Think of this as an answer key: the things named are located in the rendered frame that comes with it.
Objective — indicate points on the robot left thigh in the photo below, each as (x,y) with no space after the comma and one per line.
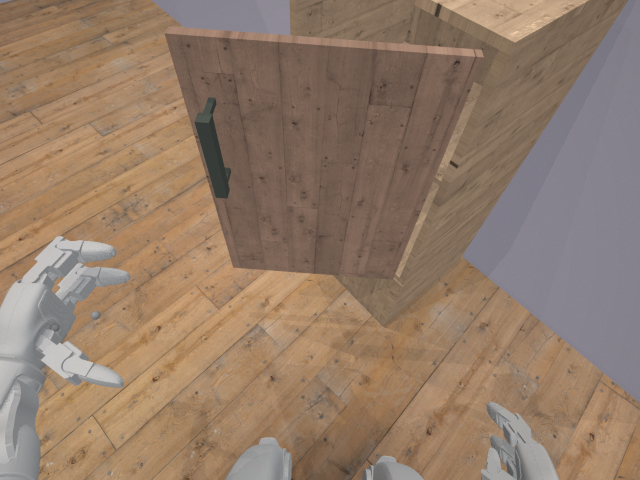
(262,462)

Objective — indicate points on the left robot hand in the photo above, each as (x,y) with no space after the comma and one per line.
(30,307)

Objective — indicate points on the handle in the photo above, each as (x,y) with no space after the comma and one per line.
(206,130)

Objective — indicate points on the cupboard door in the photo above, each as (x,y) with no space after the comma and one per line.
(333,144)

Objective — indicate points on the right robot shin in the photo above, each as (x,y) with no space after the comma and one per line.
(386,459)

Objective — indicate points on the right robot hand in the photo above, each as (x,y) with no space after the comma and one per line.
(527,461)

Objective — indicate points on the robot left forearm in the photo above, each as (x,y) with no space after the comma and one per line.
(20,383)

